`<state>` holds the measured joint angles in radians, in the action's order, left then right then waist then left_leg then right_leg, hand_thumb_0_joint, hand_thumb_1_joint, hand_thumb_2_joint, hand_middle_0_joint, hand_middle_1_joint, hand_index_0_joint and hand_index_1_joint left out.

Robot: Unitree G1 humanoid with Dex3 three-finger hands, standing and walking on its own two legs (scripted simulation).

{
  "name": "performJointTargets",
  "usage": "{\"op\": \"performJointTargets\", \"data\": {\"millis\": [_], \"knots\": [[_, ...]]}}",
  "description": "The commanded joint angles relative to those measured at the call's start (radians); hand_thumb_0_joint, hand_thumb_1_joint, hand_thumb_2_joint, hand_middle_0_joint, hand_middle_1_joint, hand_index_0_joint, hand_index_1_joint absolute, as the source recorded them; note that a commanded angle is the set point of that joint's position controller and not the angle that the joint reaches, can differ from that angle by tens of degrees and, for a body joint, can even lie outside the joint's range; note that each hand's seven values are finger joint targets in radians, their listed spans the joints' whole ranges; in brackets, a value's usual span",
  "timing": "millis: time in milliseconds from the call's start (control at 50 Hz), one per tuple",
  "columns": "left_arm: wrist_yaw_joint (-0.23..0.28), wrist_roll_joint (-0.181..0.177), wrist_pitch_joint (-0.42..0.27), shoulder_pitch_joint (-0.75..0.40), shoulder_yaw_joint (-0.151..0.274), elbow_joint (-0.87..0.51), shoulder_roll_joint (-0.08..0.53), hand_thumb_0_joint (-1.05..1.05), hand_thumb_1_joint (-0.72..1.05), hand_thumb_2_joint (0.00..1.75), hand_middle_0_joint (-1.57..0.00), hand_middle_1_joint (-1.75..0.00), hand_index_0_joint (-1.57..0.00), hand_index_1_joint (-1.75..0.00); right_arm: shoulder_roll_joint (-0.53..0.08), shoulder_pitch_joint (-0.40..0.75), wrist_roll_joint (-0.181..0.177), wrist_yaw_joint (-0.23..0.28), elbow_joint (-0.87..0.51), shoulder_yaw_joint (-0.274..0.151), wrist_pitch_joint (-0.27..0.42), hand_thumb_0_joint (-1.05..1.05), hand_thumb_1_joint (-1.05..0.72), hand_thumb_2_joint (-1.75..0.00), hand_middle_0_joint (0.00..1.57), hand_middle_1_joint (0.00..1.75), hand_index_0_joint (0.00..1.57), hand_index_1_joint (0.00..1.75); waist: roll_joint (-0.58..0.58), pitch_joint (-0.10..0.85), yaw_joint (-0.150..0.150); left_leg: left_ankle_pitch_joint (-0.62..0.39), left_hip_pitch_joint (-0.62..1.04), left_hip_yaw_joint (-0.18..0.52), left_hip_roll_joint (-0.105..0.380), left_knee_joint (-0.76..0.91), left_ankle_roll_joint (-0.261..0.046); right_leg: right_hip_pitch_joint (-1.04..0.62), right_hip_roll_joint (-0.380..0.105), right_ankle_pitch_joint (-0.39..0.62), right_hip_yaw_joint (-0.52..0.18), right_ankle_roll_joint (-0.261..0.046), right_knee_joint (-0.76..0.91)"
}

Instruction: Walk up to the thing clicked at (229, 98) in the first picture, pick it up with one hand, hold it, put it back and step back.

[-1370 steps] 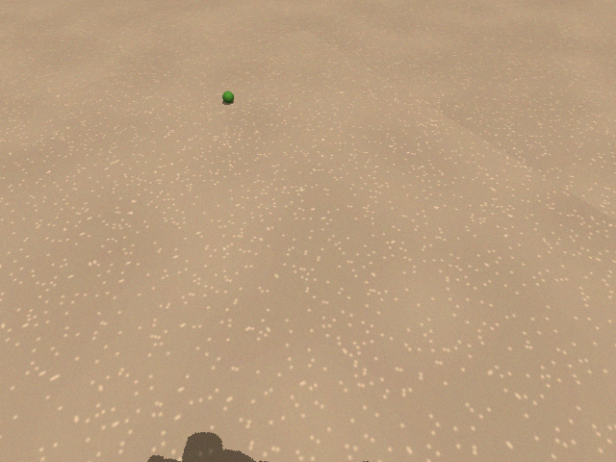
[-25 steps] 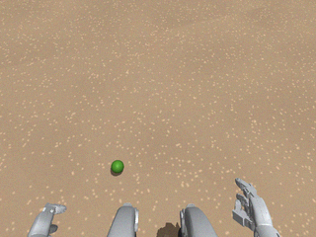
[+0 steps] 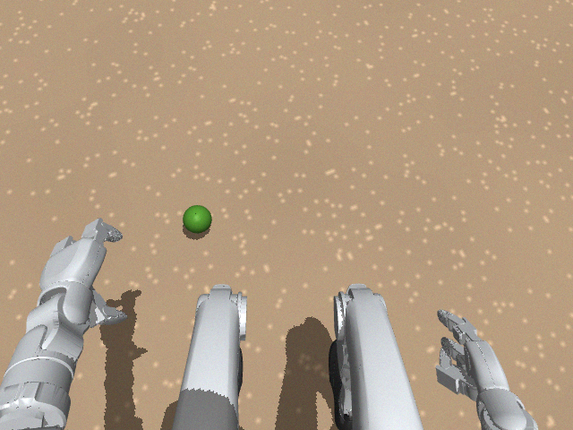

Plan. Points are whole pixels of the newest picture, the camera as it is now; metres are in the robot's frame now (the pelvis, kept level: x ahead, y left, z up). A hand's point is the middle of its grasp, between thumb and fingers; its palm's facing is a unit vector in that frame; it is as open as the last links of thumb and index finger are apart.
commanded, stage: rise first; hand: left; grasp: from above
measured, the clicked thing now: (197, 219) +0.50 +0.23 -0.45
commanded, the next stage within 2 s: approach in 1.26 s
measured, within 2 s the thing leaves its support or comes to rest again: neither
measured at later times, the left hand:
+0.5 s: hand (131, 247) +0.38 +0.31 -0.25, palm faces -0.46 -0.12 -0.88, open 13.9 cm
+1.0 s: hand (144, 234) +0.42 +0.31 -0.30, palm faces -0.45 -0.02 -0.89, open 13.6 cm
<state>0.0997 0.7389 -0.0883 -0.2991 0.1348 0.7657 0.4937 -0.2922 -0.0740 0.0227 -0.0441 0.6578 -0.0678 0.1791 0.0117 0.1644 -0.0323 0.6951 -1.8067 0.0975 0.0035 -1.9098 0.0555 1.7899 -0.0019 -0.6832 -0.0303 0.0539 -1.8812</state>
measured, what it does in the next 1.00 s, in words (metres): lowers itself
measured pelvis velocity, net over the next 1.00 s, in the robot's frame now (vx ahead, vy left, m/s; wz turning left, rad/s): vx -0.02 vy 0.02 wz -0.08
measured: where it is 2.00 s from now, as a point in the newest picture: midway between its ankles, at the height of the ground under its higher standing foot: (285, 403)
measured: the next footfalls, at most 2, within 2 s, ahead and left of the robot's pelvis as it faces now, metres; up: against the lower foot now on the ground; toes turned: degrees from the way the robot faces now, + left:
none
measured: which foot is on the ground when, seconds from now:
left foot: down 0.00-1.00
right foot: down 0.00-1.00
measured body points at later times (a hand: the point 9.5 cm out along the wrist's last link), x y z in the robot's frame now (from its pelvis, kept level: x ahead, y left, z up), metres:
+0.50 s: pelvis -0.03 +0.01 -0.11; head +0.18 +0.05 +0.28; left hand +0.40 +0.31 -0.20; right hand +0.04 -0.28 -0.23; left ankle +0.06 +0.14 -0.45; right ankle +0.07 -0.14 -0.45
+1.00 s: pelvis -0.02 +0.02 -0.14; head +0.20 +0.08 +0.24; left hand +0.44 +0.31 -0.25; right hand +0.04 -0.26 -0.25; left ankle +0.06 +0.14 -0.45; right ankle +0.07 -0.14 -0.45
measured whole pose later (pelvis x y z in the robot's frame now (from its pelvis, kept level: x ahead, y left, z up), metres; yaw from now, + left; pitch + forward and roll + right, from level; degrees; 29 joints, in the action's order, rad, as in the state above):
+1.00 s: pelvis -0.02 +0.02 -0.14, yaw -4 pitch +34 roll -9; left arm 0.40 1.32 -0.29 -0.87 0.12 1.39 0.74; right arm -0.25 -0.12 0.14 -0.14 0.75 0.01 0.02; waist -0.01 0.10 -0.18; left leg 0.69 -2.28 0.15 -0.04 -2.37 0.03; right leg 2.20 0.02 -0.69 -0.02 0.06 -2.28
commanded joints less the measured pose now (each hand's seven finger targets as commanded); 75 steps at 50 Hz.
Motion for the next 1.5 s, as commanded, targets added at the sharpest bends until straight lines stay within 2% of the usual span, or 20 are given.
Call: {"op": "performJointTargets", "data": {"millis": [0,100,140,180,240,340,540,620,660,720,760,860,920,980,1040,1320,1340,1400,1460,1480], "knots": [[0.049,0.089,-0.061,-0.231,0.1,-0.051,0.321,0.0,-0.54,1.03,-0.06,-1.08,-0.06,-1.09,-0.173,-0.142,0.0,-0.008,-0.056,-0.073,0.0,0.0,-0.87,-0.9,0.2,0.3,0.2,0.3,0.033,0.611,0.007,-0.246,0.272,-0.095,-0.016,0.12,-0.074,-0.303,0.014,0.244,0.072,-0.07,0.157],[0.062,0.171,-0.101,-0.383,0.083,0.037,0.364,0.0,-0.53,1.02,-0.05,-1.08,-0.06,-1.08,-0.186,-0.167,0.008,-0.017,-0.03,-0.072,-0.038,0.0,-0.87,-0.9,0.2,0.3,0.2,0.3,0.052,0.624,-0.013,-0.185,0.212,-0.09,-0.019,0.06,-0.075,-0.204,0.016,0.174,0.097,-0.072,0.083],[0.072,0.198,-0.118,-0.425,0.098,0.059,0.403,0.0,-0.52,1.01,-0.05,-1.08,-0.06,-1.08,-0.188,-0.178,0.013,-0.019,-0.025,-0.072,-0.053,0.0,-0.88,-0.9,0.2,0.3,0.2,0.3,0.047,0.642,-0.015,-0.162,0.18,-0.099,-0.023,0.025,-0.082,-0.205,0.018,0.152,0.096,-0.068,0.07],[0.081,0.227,-0.132,-0.479,0.077,0.085,0.408,0.0,-0.52,1.01,-0.05,-1.08,-0.06,-1.07,-0.184,-0.183,0.017,-0.022,-0.022,-0.067,-0.07,0.0,-0.89,-0.9,0.2,0.3,0.2,0.3,0.061,0.624,-0.032,-0.132,0.147,-0.102,-0.026,0.003,-0.083,-0.173,0.022,0.122,0.1,-0.07,0.054],[0.11,0.263,-0.154,-0.527,0.097,0.129,0.454,0.0,-0.53,1.01,-0.06,-1.06,-0.07,-1.05,-0.183,-0.183,0.026,-0.027,-0.011,-0.056,-0.093,0.0,-0.9,-0.9,0.2,0.3,0.2,0.3,0.083,0.592,-0.033,-0.101,0.128,-0.094,-0.031,-0.011,-0.081,-0.112,0.026,0.08,0.115,-0.075,0.02],[0.159,0.341,-0.179,-0.617,0.073,0.228,0.473,0.0,-0.51,1.0,-0.08,-0.99,-0.08,-0.99,-0.196,-0.194,0.042,-0.039,0.006,-0.04,-0.127,0.0,-0.9,-0.9,0.2,0.3,0.2,0.3,0.133,0.531,-0.066,-0.043,0.094,-0.079,-0.036,-0.041,-0.081,0.005,0.027,0.036,0.136,-0.081,-0.03],[0.222,0.452,-0.206,-0.754,0.028,0.334,0.492,0.0,-0.45,0.95,-0.14,-0.9,-0.14,-0.91,-0.205,-0.21,0.073,-0.057,0.038,-0.021,-0.146,0.0,-0.9,-0.9,0.2,0.3,0.2,0.3,0.217,0.546,-0.103,-0.073,0.1,-0.071,-0.045,-0.103,-0.075,0.094,0.023,0.085,0.153,-0.088,-0.108],[0.243,0.488,-0.208,-0.765,0.027,0.385,0.498,0.0,-0.42,0.91,-0.17,-0.89,-0.17,-0.89,-0.205,-0.22,0.086,-0.064,0.047,-0.017,-0.151,0.0,-0.9,-0.9,0.2,0.3,0.2,0.3,0.204,0.545,-0.118,-0.114,0.089,-0.07,-0.045,-0.131,-0.078,0.097,0.025,0.126,0.157,-0.085,-0.129],[0.259,0.515,-0.215,-0.795,0.048,0.364,0.537,0.0,-0.4,0.9,-0.17,-0.9,-0.17,-0.89,-0.214,-0.222,0.089,-0.067,0.053,-0.017,-0.155,0.0,-0.9,-0.9,0.2,0.3,0.2,0.3,0.261,0.587,-0.105,-0.142,0.124,-0.066,-0.044,-0.131,-0.071,0.116,0.024,0.147,0.16,-0.087,-0.152],[0.278,0.536,-0.221,-0.798,0.031,0.407,0.502,0.0,-0.41,0.9,-0.16,-0.91,-0.17,-0.9,-0.217,-0.228,0.097,-0.075,0.06,-0.017,-0.161,0.0,-0.9,-0.9,0.2,0.3,0.2,0.3,0.259,0.578,-0.128,-0.167,0.136,-0.048,-0.04,-0.139,-0.067,0.149,0.022,0.17,0.17,-0.084,-0.178],[0.292,0.554,-0.224,-0.813,0.036,0.424,0.518,0.0,-0.43,0.92,-0.15,-0.92,-0.15,-0.91,-0.216,-0.226,0.099,-0.076,0.061,-0.019,-0.162,0.0,-0.9,-0.9,0.2,0.3,0.2,0.3,0.252,0.58,-0.129,-0.161,0.118,-0.054,-0.042,-0.153,-0.07,0.154,0.026,0.168,0.168,-0.086,-0.179],[0.32,0.561,-0.22,-0.852,0.019,0.463,0.491,0.0,-0.44,0.92,-0.15,-0.93,-0.15,-0.93,-0.21,-0.234,0.113,-0.083,0.074,-0.01,-0.16,0.0,-0.91,-0.9,0.2,0.3,0.2,0.3,0.247,0.57,-0.151,-0.166,0.095,-0.056,-0.041,-0.172,-0.075,0.158,0.025,0.179,0.168,-0.081,-0.187],[0.336,0.565,-0.209,-0.856,0.021,0.494,0.488,0.0,-0.46,0.94,-0.13,-0.95,-0.14,-0.95,-0.209,-0.234,0.116,-0.083,0.078,-0.006,-0.155,0.0,-0.91,-0.9,0.2,0.3,0.2,0.3,0.268,0.563,-0.146,-0.163,0.111,-0.051,-0.037,-0.167,-0.071,0.182,0.025,0.176,0.171,-0.081,-0.195],[0.347,0.573,-0.202,-0.886,0.028,0.489,0.512,0.0,-0.47,0.94,-0.12,-0.97,-0.13,-0.96,-0.213,-0.241,0.118,-0.084,0.084,-0.005,-0.153,0.0,-0.91,-0.9,0.2,0.3,0.2,0.3,0.263,0.593,-0.154,-0.184,0.108,-0.051,-0.037,-0.183,-0.073,0.169,0.029,0.196,0.171,-0.082,-0.204],[0.351,0.568,-0.197,-0.893,0.011,0.513,0.48,0.0,-0.5,0.96,-0.09,-1.0,-0.1,-0.99,-0.21,-0.237,0.121,-0.085,0.083,-0.002,-0.149,0.0,-0.9,-0.9,0.2,0.3,0.2,0.3,0.287,0.568,-0.163,-0.169,0.098,-0.042,-0.035,-0.174,-0.069,0.202,0.026,0.183,0.175,-0.079,-0.216],[0.364,0.563,-0.184,-0.887,0.039,0.551,0.521,0.0,-0.52,0.98,-0.08,-1.03,-0.08,-1.02,-0.211,-0.254,0.128,-0.096,0.09,0.012,-0.144,0.0,-0.91,-0.9,0.2,0.3,0.2,0.3,0.273,0.571,-0.176,-0.2,0.062,-0.057,-0.041,-0.213,-0.078,0.156,0.027,0.219,0.17,-0.077,-0.22],[0.369,0.562,-0.184,-0.888,0.053,0.54,0.529,0.0,-0.6,1.06,-0.08,-0.98,-0.04,-1.02,-0.217,-0.26,0.135,-0.097,0.091,0.014,-0.143,0.0,-0.91,-0.9,0.2,0.3,0.2,0.3,0.279,0.581,-0.174,-0.211,0.071,-0.058,-0.04,-0.217,-0.079,0.147,0.025,0.231,0.169,-0.076,-0.22],[0.368,0.562,-0.187,-0.922,0.0,0.574,0.468,0.0,-0.51,0.96,-0.07,-1.06,-0.09,-1.04,-0.214,-0.263,0.135,-0.1,0.095,0.019,-0.141,0.0,-0.91,-0.9,0.2,0.3,0.2,0.3,0.257,0.546,-0.214,-0.191,0.049,-0.052,-0.038,-0.229,-0.081,0.175,0.03,0.22,0.175,-0.076,-0.218],[0.383,0.563,-0.193,-1.023,-0.001,0.515,0.498,0.0,-0.51,0.95,-0.07,-1.07,-0.09,-1.05,-0.226,-0.279,0.135,-0.095,0.106,0.018,-0.137,0.0,-0.91,-0.9,0.2,0.3,0.2,0.3,0.317,0.608,-0.218,-0.206,0.081,-0.052,-0.034,-0.235,-0.076,0.177,0.029,0.233,0.177,-0.078,-0.231],[0.385,0.569,-0.186,-0.999,-0.036,0.579,0.443,0.0,-0.51,0.96,-0.07,-1.07,-0.09,-1.05,-0.222,-0.283,0.14,-0.094,0.109,0.021,-0.135,0.0,-0.91,-0.9,0.2,0.3,0.2,0.3,0.302,0.567,-0.241,-0.195,0.077,-0.051,-0.032,-0.239,-0.075,0.198,0.032,0.225,0.182,-0.077,-0.226]]}}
